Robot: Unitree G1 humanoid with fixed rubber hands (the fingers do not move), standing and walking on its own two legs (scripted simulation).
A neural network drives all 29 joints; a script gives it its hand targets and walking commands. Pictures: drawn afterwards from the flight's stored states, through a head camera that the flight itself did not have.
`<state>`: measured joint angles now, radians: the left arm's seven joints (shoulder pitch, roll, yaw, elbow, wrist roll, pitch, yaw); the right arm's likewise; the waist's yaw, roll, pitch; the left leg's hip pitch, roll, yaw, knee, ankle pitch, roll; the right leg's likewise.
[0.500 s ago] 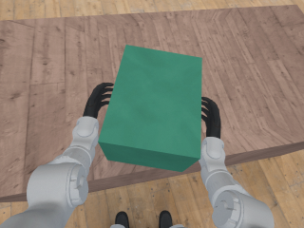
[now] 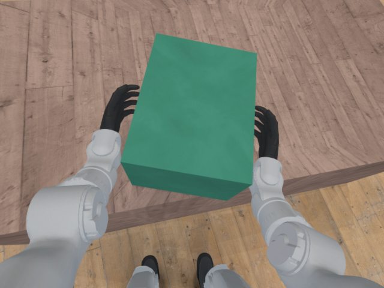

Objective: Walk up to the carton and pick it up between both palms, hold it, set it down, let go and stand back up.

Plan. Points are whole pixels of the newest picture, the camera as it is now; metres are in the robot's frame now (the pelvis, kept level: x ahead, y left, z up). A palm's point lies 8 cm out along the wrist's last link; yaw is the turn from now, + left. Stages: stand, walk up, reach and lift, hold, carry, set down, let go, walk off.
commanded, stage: set down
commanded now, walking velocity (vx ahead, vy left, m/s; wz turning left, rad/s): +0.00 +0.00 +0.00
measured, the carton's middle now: (193, 120) +0.49 -0.03 -0.07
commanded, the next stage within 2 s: none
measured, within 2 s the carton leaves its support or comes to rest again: rests again in 0.36 s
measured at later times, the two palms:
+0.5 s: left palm (114, 121) +0.47 +0.14 -0.03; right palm (267, 148) +0.39 -0.18 -0.03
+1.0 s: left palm (116, 118) +0.48 +0.14 -0.03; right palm (266, 146) +0.40 -0.18 -0.04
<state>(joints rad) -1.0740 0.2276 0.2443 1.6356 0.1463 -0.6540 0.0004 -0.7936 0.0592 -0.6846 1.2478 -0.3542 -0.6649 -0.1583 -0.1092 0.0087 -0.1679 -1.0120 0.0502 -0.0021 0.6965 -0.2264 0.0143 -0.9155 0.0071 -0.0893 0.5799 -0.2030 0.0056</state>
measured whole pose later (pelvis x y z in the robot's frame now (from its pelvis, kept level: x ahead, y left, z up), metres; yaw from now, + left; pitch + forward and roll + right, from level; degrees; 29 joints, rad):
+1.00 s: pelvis +0.01 -0.01 -0.01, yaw +0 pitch +31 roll -3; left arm -1.09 0.27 0.40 1.64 0.26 -0.64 -0.04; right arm -0.82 0.09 -0.74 1.24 -0.41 -0.71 -0.16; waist -0.11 0.03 -0.16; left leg -1.05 0.05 0.00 0.81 -0.30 0.01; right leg -0.98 0.00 -0.09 0.73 -0.29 0.00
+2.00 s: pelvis -0.01 +0.01 -0.06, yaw -4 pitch +34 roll -3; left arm -1.18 0.33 -0.04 1.73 -0.20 -0.55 -0.03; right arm -1.04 -0.14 -0.12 1.53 0.20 -0.57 -0.16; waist -0.12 0.04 -0.25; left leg -1.27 0.03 -0.02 1.08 -0.40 0.01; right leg -1.24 0.01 -0.02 1.02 -0.38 0.02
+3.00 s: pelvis +0.00 +0.00 +0.01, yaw -1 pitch +22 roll -3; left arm -1.10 0.43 -0.18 1.53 -0.36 -0.31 -0.10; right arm -0.91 -0.21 0.07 1.23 0.40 -0.24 -0.15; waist -0.14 0.03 -0.22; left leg -0.83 0.01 -0.07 0.72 -0.27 -0.01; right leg -0.78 0.01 -0.05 0.63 -0.24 0.01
